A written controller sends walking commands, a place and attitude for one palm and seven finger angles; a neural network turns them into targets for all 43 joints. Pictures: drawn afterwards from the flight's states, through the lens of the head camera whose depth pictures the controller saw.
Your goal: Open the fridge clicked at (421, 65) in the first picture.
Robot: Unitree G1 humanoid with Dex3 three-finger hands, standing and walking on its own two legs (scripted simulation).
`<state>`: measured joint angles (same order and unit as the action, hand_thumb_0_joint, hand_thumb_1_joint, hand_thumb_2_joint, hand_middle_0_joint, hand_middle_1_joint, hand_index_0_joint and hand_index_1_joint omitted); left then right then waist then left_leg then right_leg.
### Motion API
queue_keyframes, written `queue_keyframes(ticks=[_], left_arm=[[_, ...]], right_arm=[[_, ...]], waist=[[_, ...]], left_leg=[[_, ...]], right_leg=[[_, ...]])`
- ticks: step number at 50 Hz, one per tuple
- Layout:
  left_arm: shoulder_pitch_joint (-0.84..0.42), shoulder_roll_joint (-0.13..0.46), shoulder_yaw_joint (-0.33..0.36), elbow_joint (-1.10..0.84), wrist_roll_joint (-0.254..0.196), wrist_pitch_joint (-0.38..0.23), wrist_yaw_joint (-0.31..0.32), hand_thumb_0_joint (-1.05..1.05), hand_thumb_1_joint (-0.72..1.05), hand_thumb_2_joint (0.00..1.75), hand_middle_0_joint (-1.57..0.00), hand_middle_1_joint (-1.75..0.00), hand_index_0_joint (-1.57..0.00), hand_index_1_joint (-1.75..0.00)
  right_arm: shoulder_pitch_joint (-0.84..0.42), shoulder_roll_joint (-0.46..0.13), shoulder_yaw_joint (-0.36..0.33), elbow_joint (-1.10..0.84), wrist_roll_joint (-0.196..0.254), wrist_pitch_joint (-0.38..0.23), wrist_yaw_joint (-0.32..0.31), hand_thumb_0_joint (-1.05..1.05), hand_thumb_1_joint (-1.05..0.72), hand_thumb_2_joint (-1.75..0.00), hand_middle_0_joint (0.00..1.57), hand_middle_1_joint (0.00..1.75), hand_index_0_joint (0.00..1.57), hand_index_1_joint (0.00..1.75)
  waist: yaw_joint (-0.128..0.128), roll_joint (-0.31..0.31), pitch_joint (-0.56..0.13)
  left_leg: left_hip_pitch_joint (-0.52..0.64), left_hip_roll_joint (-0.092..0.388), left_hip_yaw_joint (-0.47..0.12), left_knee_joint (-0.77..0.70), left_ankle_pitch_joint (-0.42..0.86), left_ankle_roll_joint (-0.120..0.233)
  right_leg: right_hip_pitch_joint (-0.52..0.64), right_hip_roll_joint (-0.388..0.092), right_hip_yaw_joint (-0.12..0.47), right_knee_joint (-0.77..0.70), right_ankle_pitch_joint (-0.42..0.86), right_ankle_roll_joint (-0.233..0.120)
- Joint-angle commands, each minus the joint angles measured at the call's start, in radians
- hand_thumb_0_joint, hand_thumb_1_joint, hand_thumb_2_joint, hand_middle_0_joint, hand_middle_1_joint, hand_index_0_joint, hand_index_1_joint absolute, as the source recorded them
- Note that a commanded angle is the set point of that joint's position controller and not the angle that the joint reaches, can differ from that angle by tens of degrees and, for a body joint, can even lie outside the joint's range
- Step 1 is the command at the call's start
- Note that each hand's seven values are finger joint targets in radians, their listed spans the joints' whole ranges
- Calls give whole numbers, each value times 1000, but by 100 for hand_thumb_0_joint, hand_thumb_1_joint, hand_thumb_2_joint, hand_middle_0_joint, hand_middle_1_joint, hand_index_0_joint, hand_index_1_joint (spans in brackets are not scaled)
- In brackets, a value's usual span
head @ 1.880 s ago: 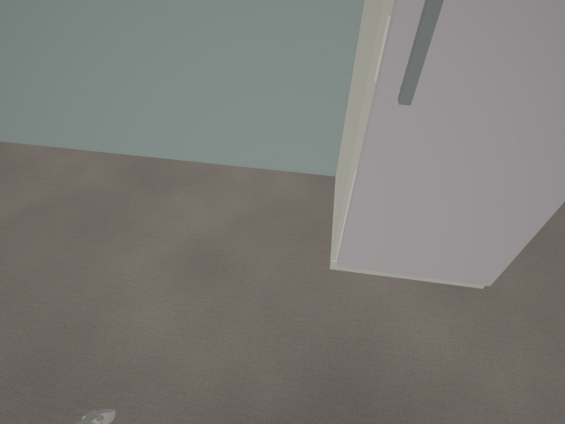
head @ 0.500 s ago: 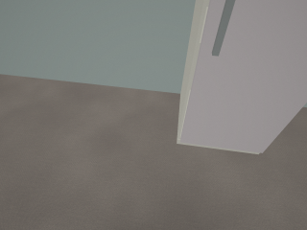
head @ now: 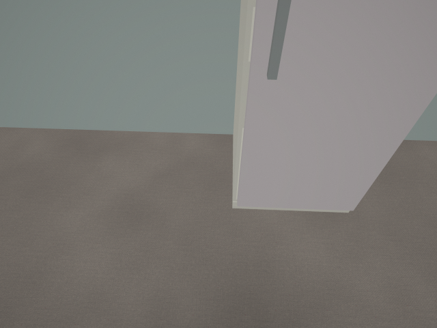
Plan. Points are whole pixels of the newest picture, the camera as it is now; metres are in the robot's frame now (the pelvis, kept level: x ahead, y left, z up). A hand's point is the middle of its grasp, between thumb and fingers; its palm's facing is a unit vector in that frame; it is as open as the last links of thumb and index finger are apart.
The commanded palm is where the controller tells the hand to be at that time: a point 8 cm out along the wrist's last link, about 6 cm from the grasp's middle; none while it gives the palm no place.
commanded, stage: take the last steps up to it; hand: left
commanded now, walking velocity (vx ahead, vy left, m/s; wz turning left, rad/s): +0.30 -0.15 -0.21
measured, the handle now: (280, 13) +0.77 -0.11 +0.24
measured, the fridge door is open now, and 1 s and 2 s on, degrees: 0 0 0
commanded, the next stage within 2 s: come to a stop and stand still in 0.62 s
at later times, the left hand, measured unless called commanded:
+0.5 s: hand out of the picture +0.10 +0.10 -0.18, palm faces +0.03 -0.99 -0.12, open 7.4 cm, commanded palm none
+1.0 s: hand (202, 218) +0.43 +0.07 -0.17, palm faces -0.15 -0.97 -0.20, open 7.4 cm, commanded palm none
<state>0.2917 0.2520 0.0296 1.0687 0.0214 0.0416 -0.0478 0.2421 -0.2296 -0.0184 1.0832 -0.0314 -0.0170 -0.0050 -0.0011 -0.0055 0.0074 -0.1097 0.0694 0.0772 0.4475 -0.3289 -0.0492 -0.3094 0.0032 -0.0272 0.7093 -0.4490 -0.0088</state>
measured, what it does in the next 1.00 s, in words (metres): walks ahead: left foot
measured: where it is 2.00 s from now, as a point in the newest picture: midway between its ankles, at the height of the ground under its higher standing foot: outside the picture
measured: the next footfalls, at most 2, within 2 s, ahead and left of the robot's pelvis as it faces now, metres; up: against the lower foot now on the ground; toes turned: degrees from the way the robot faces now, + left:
left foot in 0.54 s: +0.33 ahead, +0.03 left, +0.00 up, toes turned +5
right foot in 1.02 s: +0.42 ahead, -0.24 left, +0.00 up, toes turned -14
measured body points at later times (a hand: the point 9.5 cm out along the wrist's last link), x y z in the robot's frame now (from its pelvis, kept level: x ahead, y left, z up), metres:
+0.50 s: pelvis +0.18 -0.05 -0.01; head +0.20 -0.03 +0.44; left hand +0.10 +0.16 -0.17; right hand +0.28 -0.27 -0.15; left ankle +0.28 +0.04 -0.72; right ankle +0.03 -0.10 -0.73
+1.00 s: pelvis +0.33 -0.10 +0.00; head +0.38 -0.10 +0.44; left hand +0.44 +0.12 -0.16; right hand +0.26 -0.32 -0.15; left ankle +0.29 +0.03 -0.73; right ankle +0.38 -0.23 -0.72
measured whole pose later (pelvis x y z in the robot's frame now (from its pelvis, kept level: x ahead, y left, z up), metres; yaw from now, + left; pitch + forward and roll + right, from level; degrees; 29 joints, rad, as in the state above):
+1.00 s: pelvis +0.33 -0.10 +0.00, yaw -8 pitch +0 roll +0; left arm 0.16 0.20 0.05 0.98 0.02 0.03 0.01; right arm 0.33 -0.14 -0.05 1.08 -0.03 0.00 -0.03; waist -0.05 -0.02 0.10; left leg -0.16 0.12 0.19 0.54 -0.36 -0.03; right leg -0.42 -0.05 -0.09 0.64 -0.17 0.02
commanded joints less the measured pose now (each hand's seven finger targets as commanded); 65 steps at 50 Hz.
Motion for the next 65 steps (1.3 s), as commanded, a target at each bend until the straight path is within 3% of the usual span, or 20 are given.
queue_keyframes(ticks=[1, 2, 3, 4, 8, 12, 21, 25, 26, 27, 28, 31, 35, 41, 47, 49, 51, 52, 57, 65], left_arm=[[78, 75, 45, -68, 3, -54, -6, 0, 90, 90, -20, -30, -20, -30], [221, 153, 61, -22, 11, -66, 6, 0, 90, 90, -20, -30, -20, -30], [306, 239, 78, 3, 7, -74, 27, 0, 90, 90, -20, -30, -20, -30], [316, 205, 69, 7, -8, -75, 42, 0, 90, 90, -20, -30, -20, -30], [145, 75, 34, -32, 2, -91, 57, 0, 90, 90, -20, -30, -20, -30], [150, 42, 25, -18, 5, -105, 65, 0, 90, 90, -20, -30, -20, -30], [256, 4, 19, 42, 12, -99, 80, 0, 90, 90, -20, -30, -20, -30], [188, 35, 29, 20, 0, -99, 71, 0, 90, 90, -20, -30, -20, -30], [178, 23, 33, 12, -5, -99, 69, 0, 90, 90, -20, -30, -20, -30], [226, -32, 32, -10, -21, -94, 56, 0, 90, 90, -20, -30, -20, -30], [207, -8, 30, -34, -14, -93, 57, 0, 90, 90, -20, -30, -20, -30], [97, -19, 45, -46, 15, -66, 36, 0, 90, 90, -20, -30, -20, -30], [178, -82, 47, -27, 19, -21, 26, 0, 90, 90, -20, -30, -20, -30], [36, -67, 36, -80, 10, -2, 44, 0, 90, 90, -20, -30, -20, -30], [-54, -24, 34, -129, 6, -13, 61, 0, 90, 90, -20, -30, -20, -30], [17, 23, 48, -112, 4, -38, 62, 0, 90, 90, -20, -30, -20, -30], [76, 193, 79, -101, 15, -64, 82, 0, 90, 90, -20, -30, -20, -30], [66, 168, 72, -106, 3, -59, 84, 0, 90, 90, -20, -30, -20, -30], [-75, 82, 60, -136, -7, -40, 104, 0, 90, 90, -20, -30, -20, -30], [-83, 102, 68, -146, 16, -33, 107, 0, 90, 90, -20, -30, -20, -30]], right_arm=[[-41, -229, -65, -50, 0, -22, -31, 0, -90, -90, 20, 30, 20, 30], [-43, -165, -52, -66, 14, -21, -24, 0, -90, -90, 20, 30, 20, 30], [-92, -81, -27, -120, 18, -25, -14, 0, -90, -90, 20, 30, 20, 30], [-113, -108, -35, -128, 13, -27, -10, 0, -90, -90, 20, 30, 20, 30], [-101, -66, -45, -86, 3, -18, 0, 0, -90, -90, 20, 30, 20, 30], [-47, -25, -49, -78, 3, -1, 7, 0, -90, -90, 20, 30, 20, 30], [-223, 12, -44, -146, 9, -21, 5, 0, -90, -90, 20, 30, 20, 30], [33, -16, -56, -66, 8, -34, -27, 0, -90, -90, 20, 30, 20, 30], [201, -73, -69, -25, 1, -40, -37, 0, -90, -90, 20, 30, 20, 30], [309, -183, -96, 1, -12, -44, -47, 0, -90, -90, 20, 30, 20, 30], [299, -199, -86, -2, 7, -35, -51, 0, -90, -90, 20, 30, 20, 30], [57, -53, -48, -57, 11, -48, -47, 0, -90, -90, 20, 30, 20, 30], [29, -9, -45, -57, 5, -64, -39, 0, -90, -90, 20, 30, 20, 30], [79, -52, -39, -49, 9, -38, -41, 0, -90, -90, 20, 30, 20, 30], [104, -93, -76, -45, 0, 5, -42, 0, -90, -90, 20, 30, 20, 30], [110, -93, -82, -49, 4, 16, -36, 0, -90, -90, 20, 30, 20, 30], [196, 21, -65, -71, 27, 30, -25, 0, -90, -90, 20, 30, 20, 30], [196, -3, -72, -74, 33, 41, -37, 0, -90, -90, 20, 30, 20, 30], [75, -24, -80, -68, 17, 73, -23, 0, -90, -90, 20, 30, 20, 30], [14, -15, -71, -107, 4, 87, 1, 0, -90, -90, 20, 30, 20, 30]], waist=[[67, 99, 4], [123, -155, -53], [141, -411, -22], [136, -277, -25], [34, -16, 105], [-6, -42, 80], [46, -74, 95], [-84, -69, -5], [-153, -22, -106], [-151, 234, -213], [-117, 206, -215], [-15, 56, 110], [45, 118, 62], [8, 172, 74], [-23, 251, 46], [21, 164, -32], [23, -258, -218], [20, -205, -251], [16, -162, -127], [25, -186, -75]], left_leg=[[-107, 201, -76, 79, 166, 110], [-312, 84, 49, 363, 16, 55], [-574, -37, 67, 646, -295, 21], [-596, 1, -51, 728, -253, 45], [-548, 77, -44, 776, -30, 31], [-531, 68, -20, 706, 62, 16], [-548, 34, 46, 388, 37, 44], [-129, -65, 120, 154, 142, 90], [136, 33, 1, 80, 262, 117], [366, 373, -447, 20, 437, 254], [303, 519, -656, -124, 456, 339], [-132, 393, -410, -237, 167, 255], [-232, 245, -26, -202, 299, 178], [-143, 199, 54, -117, 771, 164], [12, 233, 8, 15, 819, 158], [5, 189, 24, 169, 619, 96], [-283, -60, 29, 616, -331, 13], [-264, -59, -104, 705, -363, 32], [-398, -51, -129, 904, -137, -8], [-327, -41, -90, 622, -105, -15]], right_leg=[[142, -16, -45, -241, 162, -11], [365, -121, 119, -374, 126, -44], [414, -343, 532, -498, 156, -134], [401, -351, 534, -501, 166, -181], [165, -272, 340, -503, 231, -206], [161, -206, 211, -510, 359, -194], [349, -183, 181, -413, 813, -191], [247, -105, 93, -123, 1154, -135], [101, -81, 77, 89, 920, -103], [-181, 56, -1, 465, 274, -38], [-253, 68, 75, 680, -94, -43], [-283, -68, 93, 667, 87, -11], [-205, -88, 48, 540, 232, 26], [-194, -82, -41, 229, 294, 63], [-122, -55, -59, -30, 190, 25], [45, -79, -49, -243, 432, 26], [323, -462, 321, -221, 1419, -121], [280, -482, 238, -232, 1414, -169], [193, -355, 137, -262, 1059, -139], [88, -340, 167, -402, 411, -140]])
